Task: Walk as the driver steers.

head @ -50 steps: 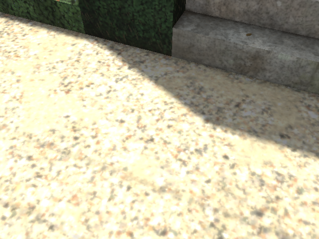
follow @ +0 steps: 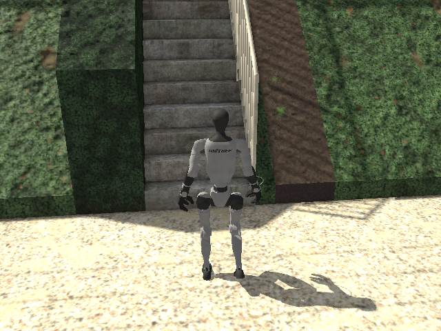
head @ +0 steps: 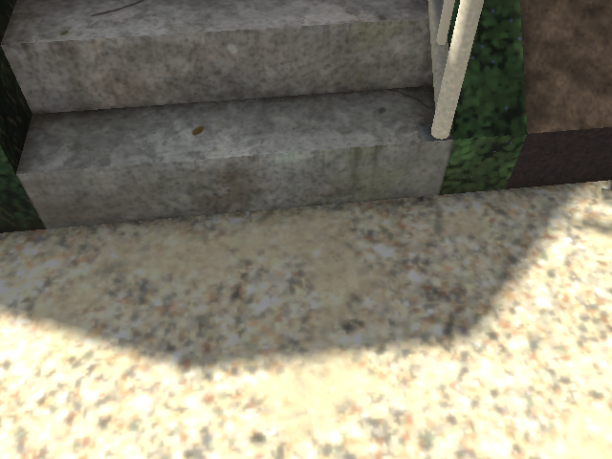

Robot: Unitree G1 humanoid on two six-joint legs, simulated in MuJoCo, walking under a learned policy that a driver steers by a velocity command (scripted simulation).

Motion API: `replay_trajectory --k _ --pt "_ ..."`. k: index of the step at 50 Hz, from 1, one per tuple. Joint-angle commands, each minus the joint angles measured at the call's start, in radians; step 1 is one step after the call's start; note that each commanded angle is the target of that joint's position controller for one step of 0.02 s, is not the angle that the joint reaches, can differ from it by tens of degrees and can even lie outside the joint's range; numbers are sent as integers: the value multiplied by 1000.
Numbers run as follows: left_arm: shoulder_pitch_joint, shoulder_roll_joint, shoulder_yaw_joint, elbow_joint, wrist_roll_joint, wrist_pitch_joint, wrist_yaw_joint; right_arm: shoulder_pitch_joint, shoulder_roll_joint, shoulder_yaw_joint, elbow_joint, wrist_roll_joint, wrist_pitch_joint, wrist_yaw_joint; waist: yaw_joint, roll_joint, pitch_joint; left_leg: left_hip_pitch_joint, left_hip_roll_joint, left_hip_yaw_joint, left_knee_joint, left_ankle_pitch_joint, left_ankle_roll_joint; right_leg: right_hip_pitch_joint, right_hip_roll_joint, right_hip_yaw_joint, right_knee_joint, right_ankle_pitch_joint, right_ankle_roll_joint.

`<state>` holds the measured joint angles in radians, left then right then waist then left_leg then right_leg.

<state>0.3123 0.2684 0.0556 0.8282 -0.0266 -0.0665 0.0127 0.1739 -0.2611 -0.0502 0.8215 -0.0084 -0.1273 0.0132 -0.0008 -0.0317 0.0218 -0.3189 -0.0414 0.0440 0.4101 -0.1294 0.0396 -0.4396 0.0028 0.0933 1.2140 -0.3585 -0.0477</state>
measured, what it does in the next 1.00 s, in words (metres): walks ahead, turning left: right foot, then left foot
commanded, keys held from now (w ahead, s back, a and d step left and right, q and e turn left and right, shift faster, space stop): w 0.18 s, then no key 0.10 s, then q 0.72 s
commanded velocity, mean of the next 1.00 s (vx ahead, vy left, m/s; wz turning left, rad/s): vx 0.20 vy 0.00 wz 0.21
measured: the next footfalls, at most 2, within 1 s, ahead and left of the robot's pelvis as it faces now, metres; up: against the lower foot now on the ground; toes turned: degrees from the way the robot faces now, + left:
right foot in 0.32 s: +0.34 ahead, -0.16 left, +0.00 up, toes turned -3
left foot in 0.82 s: +0.28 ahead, +0.08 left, +0.00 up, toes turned +17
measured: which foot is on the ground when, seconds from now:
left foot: down 0.00-0.34, up 0.36-0.80, down 0.82-1.00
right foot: up 0.00-0.30, down 0.32-0.82, up 0.84-1.00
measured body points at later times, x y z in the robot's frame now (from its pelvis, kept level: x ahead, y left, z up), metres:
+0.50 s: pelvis +0.22 -0.06 +0.00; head +0.26 -0.08 +0.45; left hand +0.38 +0.19 -0.10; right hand +0.28 -0.34 -0.15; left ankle +0.17 +0.09 -0.66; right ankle +0.30 -0.16 -0.74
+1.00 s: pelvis +0.25 -0.02 +0.01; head +0.28 +0.03 +0.45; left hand +0.31 +0.30 -0.12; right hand +0.47 -0.25 -0.08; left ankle +0.24 +0.07 -0.74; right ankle +0.29 -0.16 -0.65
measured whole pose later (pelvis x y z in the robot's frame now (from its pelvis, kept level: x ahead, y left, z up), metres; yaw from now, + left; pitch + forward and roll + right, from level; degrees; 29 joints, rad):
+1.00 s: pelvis +0.25 -0.02 +0.01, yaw +19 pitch +3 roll -2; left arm 0.09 0.31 0.09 0.80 0.01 0.01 0.05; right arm 0.20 -0.28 -0.07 0.70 0.00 0.01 -0.01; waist 0.00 -0.03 0.03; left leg -0.32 -0.02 -0.03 0.47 -0.21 0.06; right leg -0.58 -0.01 0.01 1.11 -0.40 0.05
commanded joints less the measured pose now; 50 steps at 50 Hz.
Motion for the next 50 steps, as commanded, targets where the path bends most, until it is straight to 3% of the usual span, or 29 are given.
replay_trajectory --k 1,5,9,12,14,16,17,18,19,20,21,22,24,26,32,37,40,41,42,43,44,45,46,47,50 --pt "39 22 6 -66 1 -6 -5 50 -74 -16 -10 0 -12 9 11 97 -42 159 268 -293 -257 27 195 -171 -105 23 -43 51 -2" --pt "-89 14 -11 -124 24 -11 -10 81 -137 -32 18 14 -12 5 -2 72 -8 152 278 -206 -305 122 217 -227 -141 -16 -272 187 18" --pt "-224 16 -21 -159 15 -24 -25 131 -167 -33 38 28 7 1 -48 89 9 144 235 -104 -284 141 171 -147 -104 -78 -511 355 26" --pt "-296 33 -17 -194 14 -29 -36 185 -173 -27 68 30 28 -1 -65 111 16 210 255 -99 -205 292 138 -107 -64 -94 -611 364 16" --pt "-275 58 -6 -199 20 -33 -42 174 -181 -26 75 33 41 -5 -33 129 -23 260 260 -94 -109 383 100 -33 -36 -98 -678 351 -11" --pt "-102 120 26 -145 41 -37 -33 170 -156 -12 72 32 46 -10 54 101 -120 205 179 -71 112 453 41 249 -16 -109 -770 507 -52" --pt "39 207 45 -127 65 -35 -19 165 -104 11 38 5 40 -12 98 -20 -258 28 103 -24 383 141 -13 521 -218 76 -712 892 -114" --pt "55 237 44 -136 72 -17 -18 358 5 44 73 2 36 -7 35 -258 -403 -243 0 -55 702 -545 -67 781 -474 346 -689 1141 -280" --pt "83 178 38 -131 49 -5 -25 369 -102 16 102 29 43 -11 73 -171 -447 -261 21 -176 815 -556 -68 706 -453 370 -737 984 -279" --pt "16 146 27 -138 35 -5 -27 266 -144 -1 71 48 53 -16 62 -117 -317 -328 52 -157 845 -512 -67 603 -399 261 -769 884 -240" --pt "-65 114 17 -141 30 -7 -25 208 -128 -3 56 42 68 -27 32 -62 -242 -335 93 -136 814 -441 -74 492 -357 188 -807 794 -206" --pt "-129 82 7 -145 32 -9 -26 189 -124 -11 55 31 89 -37 3 -55 -185 -294 119 -130 780 -386 -84 372 -328 121 -852 724 -191" --pt "-195 84 12 -138 57 -16 -22 216 -89 -16 50 24 129 -47 -46 -90 -146 -163 117 -96 759 -290 -101 192 -292 21 -929 654 -191" --pt "-214 94 17 -127 63 -18 -11 206 -76 -23 26 22 148 -54 -57 -93 -122 -161 112 -83 724 -253 -106 149 -295 -39 -963 603 -205" --pt "-204 139 35 -91 45 14 33 66 -67 -30 -68 16 170 -38 -15 -78 -99 -174 139 -56 517 -161 -88 190 -328 -108 -1005 323 -202" --pt "-190 179 52 -69 25 43 28 3 -82 -39 -130 19 179 -10 10 -82 -95 -121 116 2 355 -223 -50 269 -365 -129 -947 315 -178" --pt "-192 176 56 -54 2 59 29 59 -89 -51 -127 17 176 2 -28 -65 -112 29 62 51 113 -92 7 266 -326 -187 -812 300 -94" --pt "-142 142 49 -31 8 64 25 101 -134 -68 -119 12 174 -7 -31 7 -109 125 69 -11 12 49 44 200 -269 -238 -691 227 -24" --pt "-148 79 32 -58 48 63 16 137 -257 -99 -131 7 172 -29 -7 287 -108 279 305 -330 -23 444 136 -54 -140 -340 -376 -64 79" --pt "-235 84 31 -110 55 59 21 126 -298 -98 -161 -20 156 -25 -38 356 -107 262 440 -543 -61 512 321 -253 -17 -205 -154 -321 121" --pt "-278 127 44 -113 42 61 22 122 -252 -87 -166 -26 133 -15 -59 221 -131 256 402 -483 -72 472 321 -272 -26 -89 -43 -288 108" --pt "-267 128 48 -109 25 64 24 76 -235 -82 -171 -14 117 -16 -25 184 -120 251 347 -402 -63 438 265 -290 -36 -59 -31 -193 93" --pt "-242 126 51 -86 30 66 33 24 -206 -75 -184 6 113 -20 -2 133 -125 246 305 -358 -53 396 214 -288 -48 -41 -50 -122 91" --pt "-233 137 56 -83 38 68 40 -11 -182 -66 -194 22 117 -26 13 138 -124 228 288 -335 -52 401 193 -272 -49 -35 -62 -73 95" --pt "-213 114 53 -84 32 63 38 2 -174 -60 -206 15 122 -39 21 141 -160 225 254 -317 -49 437 193 -214 -19 -33 -89 11 105"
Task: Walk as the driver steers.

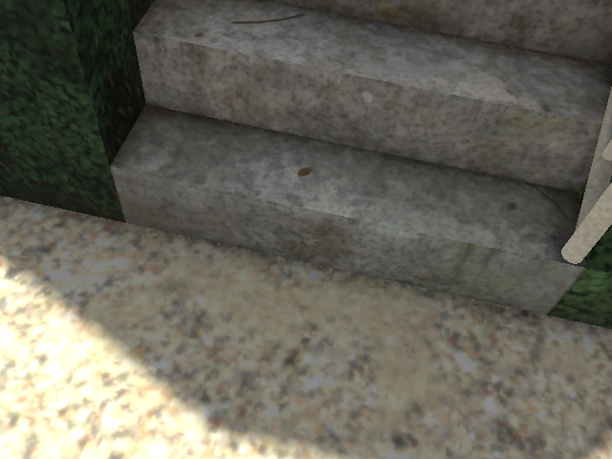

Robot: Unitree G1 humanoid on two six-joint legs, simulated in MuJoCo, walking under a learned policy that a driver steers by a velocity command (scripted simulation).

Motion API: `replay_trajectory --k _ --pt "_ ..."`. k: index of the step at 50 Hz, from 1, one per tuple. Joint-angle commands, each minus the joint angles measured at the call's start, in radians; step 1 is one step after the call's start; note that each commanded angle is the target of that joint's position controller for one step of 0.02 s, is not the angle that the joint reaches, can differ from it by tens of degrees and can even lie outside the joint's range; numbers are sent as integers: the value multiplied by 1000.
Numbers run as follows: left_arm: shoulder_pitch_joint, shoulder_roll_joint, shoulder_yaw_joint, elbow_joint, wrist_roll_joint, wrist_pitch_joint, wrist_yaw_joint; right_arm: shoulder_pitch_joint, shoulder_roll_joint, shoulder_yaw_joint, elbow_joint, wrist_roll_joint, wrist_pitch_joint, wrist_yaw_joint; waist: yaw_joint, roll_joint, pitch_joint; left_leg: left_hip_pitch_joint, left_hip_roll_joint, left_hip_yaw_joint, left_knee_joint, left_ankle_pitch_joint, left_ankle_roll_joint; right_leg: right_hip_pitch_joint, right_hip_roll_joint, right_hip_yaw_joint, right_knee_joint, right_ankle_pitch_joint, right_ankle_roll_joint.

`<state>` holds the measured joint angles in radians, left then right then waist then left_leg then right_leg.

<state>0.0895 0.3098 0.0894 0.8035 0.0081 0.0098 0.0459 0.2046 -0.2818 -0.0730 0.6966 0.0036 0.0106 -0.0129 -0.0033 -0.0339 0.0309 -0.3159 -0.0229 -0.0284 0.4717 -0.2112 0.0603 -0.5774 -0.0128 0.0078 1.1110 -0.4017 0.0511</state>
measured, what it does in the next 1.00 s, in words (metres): walks ahead: right foot, then left foot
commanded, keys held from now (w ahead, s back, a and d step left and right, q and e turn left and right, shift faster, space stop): q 0.06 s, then no key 0.18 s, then w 0.36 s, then w+e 0.40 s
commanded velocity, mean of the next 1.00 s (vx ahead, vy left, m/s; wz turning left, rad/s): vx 0.27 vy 0.00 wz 0.04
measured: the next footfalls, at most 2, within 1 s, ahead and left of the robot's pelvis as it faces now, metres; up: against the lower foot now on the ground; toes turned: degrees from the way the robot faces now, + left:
right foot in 0.32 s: +0.06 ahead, -0.14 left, +0.00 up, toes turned +9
left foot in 0.70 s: +0.20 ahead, +0.15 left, +0.00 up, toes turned +7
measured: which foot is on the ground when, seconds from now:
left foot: down 0.00-0.32, up 0.34-0.68, down 0.70-1.00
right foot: up 0.00-0.30, down 0.32-0.70, up 0.72-1.00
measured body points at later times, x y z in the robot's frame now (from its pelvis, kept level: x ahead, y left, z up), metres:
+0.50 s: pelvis +0.05 -0.02 +0.00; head +0.06 -0.04 +0.45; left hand +0.06 +0.26 -0.11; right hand +0.24 -0.27 -0.10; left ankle +0.05 +0.11 -0.68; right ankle +0.02 -0.15 -0.74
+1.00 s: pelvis +0.23 +0.06 +0.00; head +0.25 +0.07 +0.45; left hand +0.38 +0.32 -0.11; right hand +0.27 -0.22 -0.11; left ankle +0.16 +0.15 -0.74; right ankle +0.35 -0.12 -0.67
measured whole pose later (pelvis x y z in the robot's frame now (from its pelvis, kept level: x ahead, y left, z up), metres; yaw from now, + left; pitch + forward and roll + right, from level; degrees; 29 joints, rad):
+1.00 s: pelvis +0.23 +0.06 +0.00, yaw -2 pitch +1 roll +2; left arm 0.20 0.30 0.07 0.77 -0.03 -0.04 -0.02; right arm 0.36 -0.24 -0.07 0.80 -0.01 -0.10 0.00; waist -0.05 -0.05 0.01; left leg -0.01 -0.03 0.17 0.24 -0.25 0.04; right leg -0.71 -0.08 0.09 0.98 -0.06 -0.01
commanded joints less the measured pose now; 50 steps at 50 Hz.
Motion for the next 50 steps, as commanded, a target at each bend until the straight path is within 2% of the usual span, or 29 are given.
replay_trajectory --k 1,5,9,12,14,15,16,17,18,19,20,21,22,25,27,31,33,34,35,36,37,38,39,40,41,43,45,47,50 --pt "0 64 16 -63 -6 -14 5 -18 -158 -39 -83 5 -15 -16 16 142 -165 235 232 -254 -111 495 171 -80 2 57 -37 67 9" --pt "-23 48 5 -70 -9 -15 -2 -15 -170 -43 -96 4 -3 -29 -6 166 -155 225 225 -285 -113 341 168 -20 7 66 -223 92 27" --pt "-20 54 3 -69 -15 -18 -16 -27 -163 -35 -97 -9 3 -19 -21 187 -131 133 219 -308 -109 284 179 117 8 45 -330 56 21" --pt "-11 58 1 -72 -18 -28 -25 -35 -152 -25 -93 -8 7 -13 -24 187 -121 137 220 -346 -79 320 177 180 10 32 -433 33 2" --pt "42 34 -7 -56 -17 -41 -40 -49 -121 -8 -87 4 10 -14 14 166 -138 90 174 -340 -77 47 138 325 22 -3 -645 159 -30" --pt "65 32 -9 -45 -9 -46 -45 -30 -99 2 -77 1 7 -14 20 145 -133 30 134 -330 -74 -124 101 421 18 -8 -709 202 -46" --pt "120 71 -2 -36 2 -51 -43 -18 -68 13 -72 -9 1 -13 28 75 -132 -76 75 -288 13 -288 54 520 -90 98 -723 136 -89" --pt "190 159 17 -18 6 -52 -39 1 -30 22 -90 -15 -13 -8 6 -105 -123 -232 -69 -101 226 -365 -7 584 -237 304 -781 -3 -194" --pt "235 208 36 -1 12 -60 -46 -89 -100 4 -132 3 -31 -9 67 -227 -28 -389 -66 -43 384 -405 -33 511 -379 576 -932 -238 -337" --pt "206 168 26 -14 12 -73 -41 -129 -162 -20 -130 23 -43 -11 70 -161 55 -449 -6 -97 509 -342 -35 477 -379 603 -963 -327 -348" --pt "168 134 16 -19 -2 -80 -31 -100 -157 -25 -112 20 -48 -6 38 -141 63 -473 18 -91 551 -267 -41 488 -338 536 -960 -298 -310" --pt "156 109 8 -24 -17 -85 -27 -76 -139 -24 -97 9 -50 0 31 -136 49 -484 40 -71 559 -208 -51 516 -297 466 -961 -243 -279" --pt "161 101 5 -22 -21 -87 -24 -86 -114 -20 -96 2 -58 7 36 -116 48 -489 59 -58 545 -143 -58 527 -275 412 -968 -171 -262" --pt "199 93 3 -12 -21 -88 -24 -129 -38 1 -98 2 -82 22 61 -96 15 -376 61 22 404 -13 -71 495 -196 236 -968 57 -235" --pt "216 111 7 -11 -24 -87 -28 -162 -14 11 -107 8 -89 27 79 -112 6 -272 50 51 265 15 -75 453 -177 172 -961 128 -231" --pt "266 152 15 0 -38 -84 -45 -181 -49 5 -123 24 -93 37 88 -119 21 -139 41 62 114 -2 -60 410 -223 197 -933 112 -248" --pt "250 154 12 0 -45 -76 -48 -110 -72 -7 -107 27 -100 37 29 -100 20 -4 27 65 29 40 -39 363 -227 221 -888 102 -228" --pt "247 138 6 0 -41 -74 -49 -36 -93 -19 -83 26 -100 31 -10 -85 -3 115 14 71 3 41 -26 323 -206 211 -830 146 -208" --pt "233 98 -9 -4 -31 -77 -51 87 -131 -39 -56 25 -102 19 -76 -59 -61 295 50 27 -10 34 -2 246 -152 164 -677 216 -171" --pt "214 8 -37 -41 -16 -86 -56 242 -212 -61 -43 -3 -102 4 -141 132 -191 557 278 -247 -65 -92 71 34 -41 58 -313 97 -99" --pt "245 -4 -41 -76 -39 -104 -45 312 -274 -74 -25 -18 -102 15 -127 361 -256 604 454 -634 -217 -327 182 -163 39 62 -37 -166 -78" --pt "232 98 -12 -63 -57 -107 -42 259 -185 -47 -27 -14 -111 22 -114 241 -165 513 435 -607 -244 -415 173 -218 -15 152 100 -111 -91" --pt "207 115 -3 -66 -60 -104 -46 193 -132 -29 -33 -4 -116 24 -82 218 -76 428 397 -473 -255 -359 141 -240 -43 147 115 -17 -106" --pt "204 98 -3 -54 -50 -98 -45 129 -101 -18 -37 -5 -120 25 -52 173 -42 363 349 -362 -276 -243 116 -213 -72 135 96 66 -102" --pt "196 86 0 -51 -41 -89 -46 90 -79 -13 -34 -7 -122 28 -33 166 -8 309 315 -263 -296 -115 102 -191 -91 135 63 123 -97" --pt "205 48 -4 -43 -40 -70 -53 63 -66 -13 -21 -15 -133 27 -8 160 3 250 271 -119 -319 79 83 -137 -103 117 50 204 -86" --pt "195 26 -7 -51 -38 -57 -57 72 -70 -17 -4 -17 -141 23 -1 128 5 251 265 -32 -325 219 92 -159 -100 118 32 255 -71" --pt "145 17 -11 -79 -35 -54 -57 85 -85 -23 15 -19 -139 16 -5 103 26 260 274 16 -340 273 105 -201 -96 125 -46 310 -55" --pt "52 8 -19 -119 -30 -60 -72 77 -107 -29 27 -15 -131 5 -25 94 53 252 257 113 -364 275 91 -166 -89 72 -248 434 -51"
